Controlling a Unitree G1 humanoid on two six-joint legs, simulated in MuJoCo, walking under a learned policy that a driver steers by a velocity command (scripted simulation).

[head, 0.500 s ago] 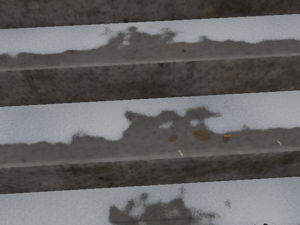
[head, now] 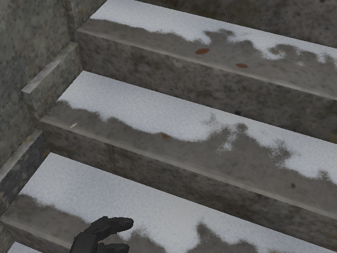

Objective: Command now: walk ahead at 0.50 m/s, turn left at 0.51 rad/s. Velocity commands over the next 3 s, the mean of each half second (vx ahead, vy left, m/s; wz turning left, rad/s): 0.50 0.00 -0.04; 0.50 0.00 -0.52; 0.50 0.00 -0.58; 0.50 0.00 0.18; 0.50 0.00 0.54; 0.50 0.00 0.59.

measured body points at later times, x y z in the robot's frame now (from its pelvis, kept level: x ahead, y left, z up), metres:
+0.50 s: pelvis +0.26 +0.08 +0.10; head +0.29 +0.07 +0.55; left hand +0.25 +0.32 -0.04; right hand +0.46 -0.14 +0.01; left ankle +0.21 +0.23 -0.63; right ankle +0.12 -0.09 -0.47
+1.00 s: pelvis +0.51 +0.02 +0.29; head +0.50 -0.03 +0.73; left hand +0.53 +0.24 +0.16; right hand +0.72 -0.19 +0.27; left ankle +0.64 +0.12 -0.12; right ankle +0.44 -0.03 -0.46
